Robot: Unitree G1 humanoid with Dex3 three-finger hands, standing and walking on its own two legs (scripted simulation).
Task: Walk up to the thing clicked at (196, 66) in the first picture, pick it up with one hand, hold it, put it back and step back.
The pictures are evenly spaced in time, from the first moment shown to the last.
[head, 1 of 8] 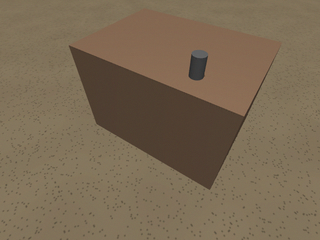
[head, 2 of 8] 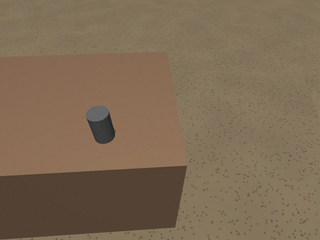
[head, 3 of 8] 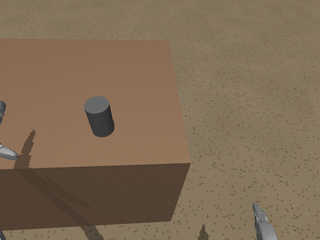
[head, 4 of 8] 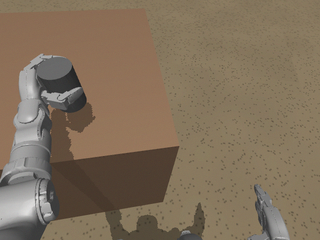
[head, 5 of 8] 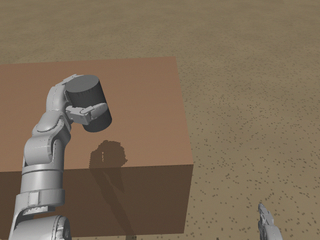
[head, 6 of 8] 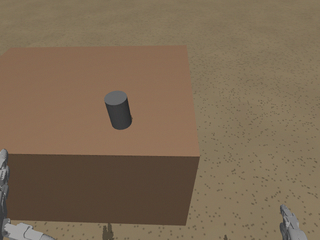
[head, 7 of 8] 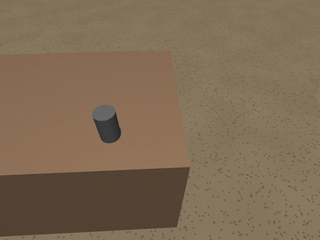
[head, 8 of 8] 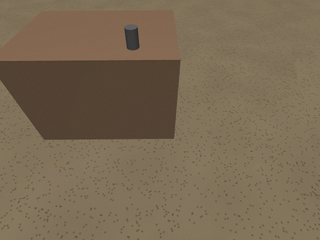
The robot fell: no
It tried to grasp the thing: yes
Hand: left
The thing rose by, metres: 0.25
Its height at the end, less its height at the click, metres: +0.00
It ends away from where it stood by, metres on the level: 0.01
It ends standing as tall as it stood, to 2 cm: yes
